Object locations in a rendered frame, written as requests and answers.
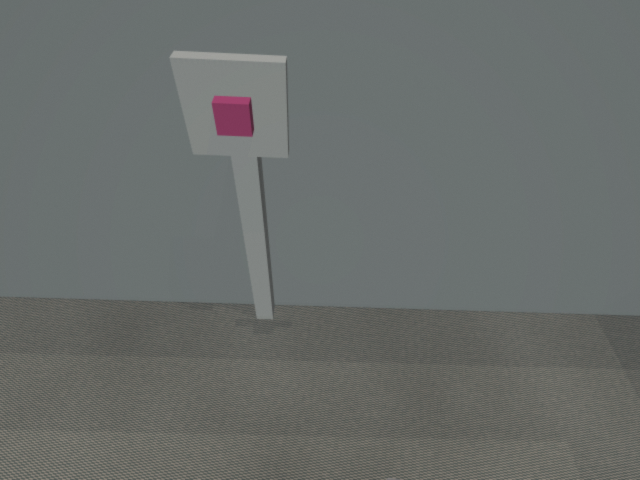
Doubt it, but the panel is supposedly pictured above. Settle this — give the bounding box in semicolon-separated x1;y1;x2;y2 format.
169;51;289;319

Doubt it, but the button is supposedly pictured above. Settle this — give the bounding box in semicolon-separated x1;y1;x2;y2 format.
212;96;254;137

